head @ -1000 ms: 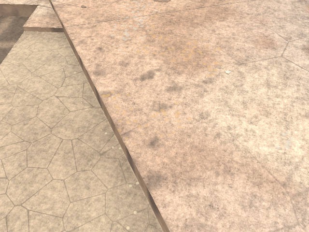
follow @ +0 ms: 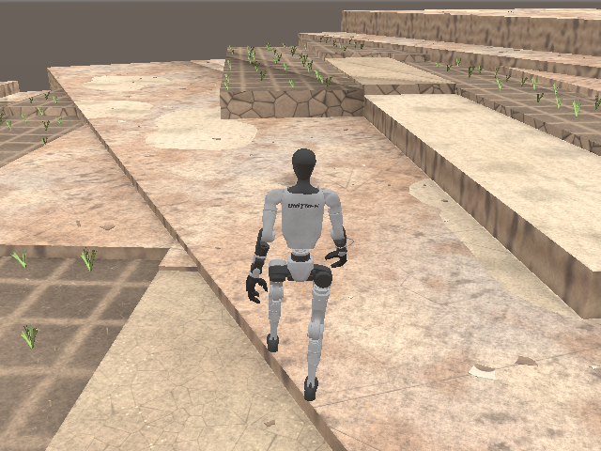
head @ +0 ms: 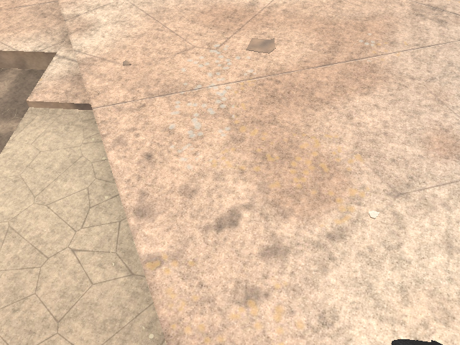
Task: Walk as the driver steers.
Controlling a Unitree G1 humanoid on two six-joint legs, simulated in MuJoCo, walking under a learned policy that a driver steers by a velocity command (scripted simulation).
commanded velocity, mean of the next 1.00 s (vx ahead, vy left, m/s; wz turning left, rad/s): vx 0.50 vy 0.00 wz -0.35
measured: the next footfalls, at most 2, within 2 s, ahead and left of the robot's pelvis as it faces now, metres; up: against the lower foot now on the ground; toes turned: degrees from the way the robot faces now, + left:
left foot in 0.20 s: +0.37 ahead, +0.12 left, +0.00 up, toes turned +1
right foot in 0.74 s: +0.64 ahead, -0.16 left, +0.00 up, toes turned -18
